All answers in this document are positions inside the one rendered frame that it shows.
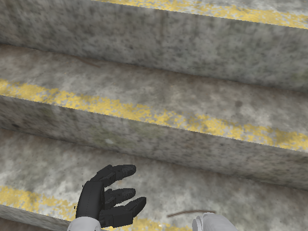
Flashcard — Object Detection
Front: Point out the right robot thigh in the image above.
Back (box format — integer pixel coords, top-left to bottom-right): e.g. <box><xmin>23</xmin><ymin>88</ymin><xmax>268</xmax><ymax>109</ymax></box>
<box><xmin>192</xmin><ymin>214</ymin><xmax>239</xmax><ymax>231</ymax></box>

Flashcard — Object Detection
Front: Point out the robot right shin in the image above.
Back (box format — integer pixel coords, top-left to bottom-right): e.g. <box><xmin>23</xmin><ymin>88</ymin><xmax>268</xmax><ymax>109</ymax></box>
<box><xmin>202</xmin><ymin>212</ymin><xmax>214</xmax><ymax>217</ymax></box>

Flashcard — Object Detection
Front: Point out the left robot hand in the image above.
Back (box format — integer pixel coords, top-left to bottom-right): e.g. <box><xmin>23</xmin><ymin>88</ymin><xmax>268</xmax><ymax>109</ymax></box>
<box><xmin>74</xmin><ymin>165</ymin><xmax>146</xmax><ymax>228</ymax></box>

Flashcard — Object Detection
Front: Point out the left robot forearm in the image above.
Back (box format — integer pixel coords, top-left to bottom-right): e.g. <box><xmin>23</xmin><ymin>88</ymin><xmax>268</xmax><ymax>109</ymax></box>
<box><xmin>66</xmin><ymin>217</ymin><xmax>102</xmax><ymax>231</ymax></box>

